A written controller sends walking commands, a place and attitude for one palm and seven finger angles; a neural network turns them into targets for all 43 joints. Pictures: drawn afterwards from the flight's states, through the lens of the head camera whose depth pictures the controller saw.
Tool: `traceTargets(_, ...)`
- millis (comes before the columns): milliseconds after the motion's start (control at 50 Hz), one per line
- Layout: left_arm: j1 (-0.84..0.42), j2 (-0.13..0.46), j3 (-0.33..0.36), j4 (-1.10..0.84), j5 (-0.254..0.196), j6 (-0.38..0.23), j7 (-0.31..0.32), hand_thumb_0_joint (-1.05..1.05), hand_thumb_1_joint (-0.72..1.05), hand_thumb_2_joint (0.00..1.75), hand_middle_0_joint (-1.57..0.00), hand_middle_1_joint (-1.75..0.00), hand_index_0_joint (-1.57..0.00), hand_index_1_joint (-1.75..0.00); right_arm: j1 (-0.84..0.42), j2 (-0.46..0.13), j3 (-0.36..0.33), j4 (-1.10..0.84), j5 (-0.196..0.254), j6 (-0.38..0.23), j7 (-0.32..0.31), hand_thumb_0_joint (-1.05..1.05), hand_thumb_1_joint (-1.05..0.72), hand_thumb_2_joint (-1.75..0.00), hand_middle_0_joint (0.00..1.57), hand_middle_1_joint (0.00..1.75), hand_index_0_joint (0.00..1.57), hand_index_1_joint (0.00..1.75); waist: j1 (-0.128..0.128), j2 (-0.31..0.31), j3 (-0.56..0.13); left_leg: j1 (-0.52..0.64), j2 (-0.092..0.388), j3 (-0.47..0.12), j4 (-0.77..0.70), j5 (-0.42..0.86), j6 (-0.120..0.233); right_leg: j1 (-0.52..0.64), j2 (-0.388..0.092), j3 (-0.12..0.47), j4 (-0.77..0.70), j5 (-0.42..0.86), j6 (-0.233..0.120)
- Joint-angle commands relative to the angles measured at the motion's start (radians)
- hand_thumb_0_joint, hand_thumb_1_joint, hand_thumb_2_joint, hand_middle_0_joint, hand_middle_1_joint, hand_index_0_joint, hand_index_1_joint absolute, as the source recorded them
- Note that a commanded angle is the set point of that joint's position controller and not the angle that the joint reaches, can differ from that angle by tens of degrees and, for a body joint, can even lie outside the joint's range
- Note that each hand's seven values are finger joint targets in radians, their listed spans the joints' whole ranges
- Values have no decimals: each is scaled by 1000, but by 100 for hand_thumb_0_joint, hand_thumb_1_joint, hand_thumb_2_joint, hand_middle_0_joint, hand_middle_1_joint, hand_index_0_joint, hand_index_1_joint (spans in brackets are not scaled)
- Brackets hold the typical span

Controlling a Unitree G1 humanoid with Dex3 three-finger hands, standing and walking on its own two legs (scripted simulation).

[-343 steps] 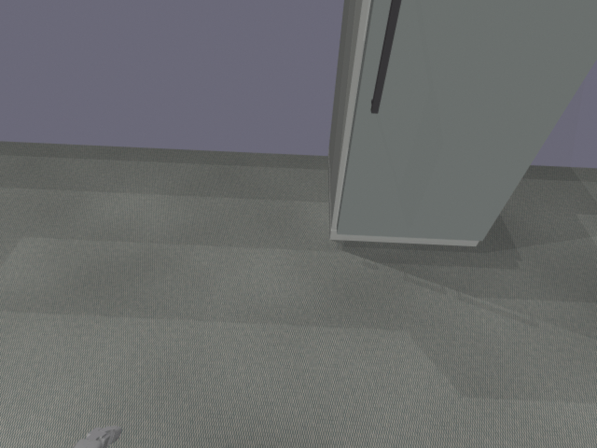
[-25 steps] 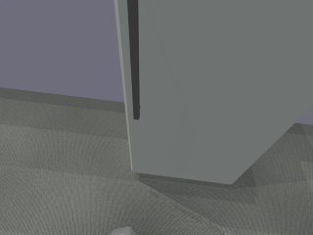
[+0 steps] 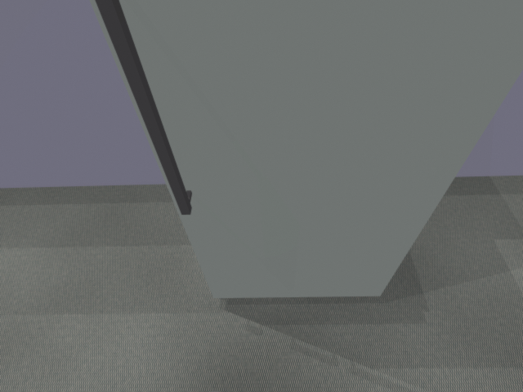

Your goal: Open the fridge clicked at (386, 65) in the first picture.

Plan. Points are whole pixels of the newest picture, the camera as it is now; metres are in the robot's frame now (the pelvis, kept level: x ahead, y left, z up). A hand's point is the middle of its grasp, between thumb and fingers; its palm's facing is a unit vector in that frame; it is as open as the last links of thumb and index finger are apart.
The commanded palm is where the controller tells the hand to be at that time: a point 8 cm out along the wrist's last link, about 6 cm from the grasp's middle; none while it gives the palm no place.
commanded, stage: come to a stop and stand still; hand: left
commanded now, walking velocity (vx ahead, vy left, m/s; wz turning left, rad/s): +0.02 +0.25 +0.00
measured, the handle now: (160, 127) +0.49 +0.19 +0.14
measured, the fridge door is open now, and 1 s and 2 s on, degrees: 0 0 0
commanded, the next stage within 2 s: look again from close up in 1.34 s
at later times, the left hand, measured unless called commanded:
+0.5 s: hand out of the picture -0.08 +0.22 -0.17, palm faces +0.12 -0.97 -0.21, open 7.4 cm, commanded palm none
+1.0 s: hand out of the picture +0.06 +0.19 -0.16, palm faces +0.02 -0.98 -0.21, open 7.3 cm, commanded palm none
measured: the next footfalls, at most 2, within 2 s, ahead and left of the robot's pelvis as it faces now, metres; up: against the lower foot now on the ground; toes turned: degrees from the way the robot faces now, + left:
left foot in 0.48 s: +0.00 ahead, +0.15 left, +0.00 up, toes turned +7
right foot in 0.90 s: +0.07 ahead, -0.06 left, +0.00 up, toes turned +8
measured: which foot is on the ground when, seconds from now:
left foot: up 0.00-0.46, down 0.48-1.00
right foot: down 0.00-0.48, up 0.50-0.88, down 0.90-1.00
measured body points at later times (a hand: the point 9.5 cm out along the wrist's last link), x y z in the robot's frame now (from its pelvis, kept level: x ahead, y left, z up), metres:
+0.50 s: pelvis -0.05 +0.04 +0.01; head -0.05 +0.05 +0.45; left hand -0.08 +0.27 -0.16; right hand +0.02 -0.22 -0.14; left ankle -0.08 +0.16 -0.73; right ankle +0.00 -0.11 -0.72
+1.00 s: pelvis +0.00 +0.02 +0.01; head +0.03 +0.01 +0.46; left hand +0.06 +0.24 -0.14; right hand -0.07 -0.19 -0.16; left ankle -0.07 +0.15 -0.72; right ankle +0.00 -0.09 -0.73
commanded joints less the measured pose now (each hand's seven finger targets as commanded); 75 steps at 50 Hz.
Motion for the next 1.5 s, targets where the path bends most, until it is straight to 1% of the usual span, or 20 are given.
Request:
traceTargets(0, 81, 202, 38, -35, -1, -23, 7, 0, 90, 90, -20, -30, -20, -30, 3, -51, -11, -85, -5, 17, 8, 0, -90, -90, 20, 30, 20, 30, 50, -269, -80, -68, -36, -148, 286, -264, -13, -29, -345, 300, -315, 366, -165)
traceTargets(80, 40, 165, 33, -42, -5, -25, 6, 0, 90, 90, -20, -30, -20, -30, 66, -71, -13, -44, -7, 15, 18, 0, -90, -90, 20, 30, 20, 30, 29, -220, -47, -153, -51, -146, 434, -108, -32, 56, -252, 188, -271, 377, -119)
traceTargets(220, 150, 179, 47, -17, 1, -25, 11, 0, 90, 90, -20, -30, -20, -30, 5, -83, -10, -80, -10, 11, 25, 0, -90, -90, 20, 30, 20, 30, 93, -230, -60, -176, -40, -140, 350, -113, -56, 144, -292, 257, -298, 210, -138)
traceTargets(320, 139, 196, 51, -10, 13, -18, 2, 0, 90, 90, -20, -30, -20, -30, 1, -66, 0, -87, -5, 1, 30, 0, -90, -90, 20, 30, 20, 30, 91, -264, -53, -40, -53, -95, 152, -164, -35, 50, -273, 274, -365, -54, -136)
traceTargets(400, 72, 185, 44, 1, 1, -9, -6, 0, 90, 90, -20, -30, -20, -30, 153, -46, 16, -35, -2, -27, 19, 0, -90, -90, 20, 30, 20, 30, 10, -238, -86, 276, -89, -46, -172, -9, -15, -132, -169, 178, -314, -214, -56)
traceTargets(420, 73, 149, 33, -1, -4, -7, -10, 0, 90, 90, -20, -30, -20, -30, 191, -69, 13, -19, -2, -38, 12, 0, -90, -90, 20, 30, 20, 30, -4, -128, -99, 365, -51, -86, -237, -30, -10, -205, -119, 134, -229, -245, -26)
traceTargets(460, 64, 52, 14, -23, -11, 0, -18, 0, 90, 90, -20, -30, -20, -30, 193, -209, -9, -38, -17, -42, -1, 0, -90, -90, 20, 30, 20, 30, -28, 287, 0, 207, 271, -512, -505, -476, 100, -342, 26, -37, 134, -223, 35)
traceTargets(500, 51, 76, 24, 2, 7, 2, -27, 0, 90, 90, -20, -30, -20, -30, 91, -171, 6, -56, -24, -44, -6, 0, -90, -90, 20, 30, 20, 30, 6, 158, 96, 22, 257, -494, -553, -476, 122, -285, -9, 55, 293, -109, 23)
traceTargets(620, 127, 77, 26, 66, 2, 5, -46, 0, 90, 90, -20, -30, -20, -30, 144, -115, 23, -25, -9, -69, -32, 0, -90, -90, 20, 30, 20, 30, 21, 77, 78, 181, 171, -274, -445, 95, 96, -334, -9, 61, 414, 44, 58)
traceTargets(780, 35, 24, 2, 26, -16, -7, -32, 0, 90, 90, -20, -30, -20, -30, 206, -100, 18, 35, -19, -62, -36, 0, -90, -90, 20, 30, 20, 30, -10, 141, -17, 260, 176, -237, -268, 561, 150, -130, 7, -10, 57, -64, 46)
traceTargets(840, 129, 54, 9, 69, -16, -30, -26, 0, 90, 90, -20, -30, -20, -30, 210, -80, 14, 54, -4, -63, -30, 0, -90, -90, 20, 30, 20, 30, 39, 54, -81, 180, 106, -192, -142, 431, 70, 123, -7, -2, -230, 229, 36)
traceTargets(880, 187, 145, 15, 112, -16, -50, -7, 0, 90, 90, -20, -30, -20, -30, 222, 12, 37, 44, 11, -66, -18, 0, -90, -90, 20, 30, 20, 30, 41, -203, -164, -32, -4, -89, -58, -57, -15, 353, -251, 212, -198, 603, -53)
traceTargets(900, 180, 154, 12, 111, -16, -48, -6, 0, 90, 90, -20, -30, -20, -30, 209, 8, 35, 40, 9, -59, -21, 0, -90, -90, 20, 30, 20, 30, 43, -203, -150, -13, -15, -86, -12, -205, -17, 298, -300, 209, -216, 626, -107)
traceTargets(940, 134, 122, 13, 110, -14, -49, 3, 0, 90, 90, -20, -30, -20, -30, 196, 15, 36, 53, 3, -42, -25, 0, -90, -90, 20, 30, 20, 30, 37, -268, -118, 4, 8, -105, 45, -221, -19, 241, -247, 178, -209, 724, -134)
traceTargets(1040, 48, 57, -8, 96, -31, -34, 4, 0, 90, 90, -20, -30, -20, -30, 231, 5, 42, 114, -1, -54, -26, 0, -90, -90, 20, 30, 20, 30, 9, -46, -90, 191, 47, -127, -199, 310, -11, 116, -106, 34, -132, 499, -49)
traceTargets(1120, 53, 55, -9, 106, -19, -23, 2, 0, 90, 90, -20, -30, -20, -30, 155, -9, 42, 106, -2, -54, -24, 0, -90, -90, 20, 30, 20, 30, 31, 28, 29, 158, 66, -116, -228, 320, 2, 76, -67, 29, -190, 327, -9)
traceTargets(1400, 119, 81, -23, 131, -21, -37, 3, 0, 90, 90, -20, -30, -20, -30, 113, -49, 47, 88, 2, -53, -24, 0, -90, -90, 20, 30, 20, 30, 25, -52, -30, 241, 53, -100, -260, 258, 3, 112, -87, 51, -240, 387, -13)
traceTargets(1420, 153, 243, -19, 60, 7, -58, 5, 0, 90, 90, -20, -30, -20, -30, 72, -163, 31, -31, -15, -60, -18, 0, -90, -90, 20, 30, 20, 30, 12, -91, 66, 166, -9, -145, -189, 328, 21, 81, -63, 51, -178, 569, -14)
traceTargets(1440, 174, 172, 7, 52, -4, -60, 11, 0, 90, 90, -20, -30, -20, -30, 109, -141, 9, -49, -13, -82, -22, 0, -90, -90, 20, 30, 20, 30, 15, -24, -130, 180, 17, -108, -121, 349, 27, 164, -104, 69, -82, 593, -36)
traceTargets(1480, 192, 147, -2, 53, -14, -57, 14, 0, 90, 90, -20, -30, -20, -30, 111, -92, 15, -38, -8, -80, -30, 0, -90, -90, 20, 30, 20, 30, 22, 7, -240, 184, 3, -96, -83, 272, 33, 215, -124, 83, -81, 659, -58)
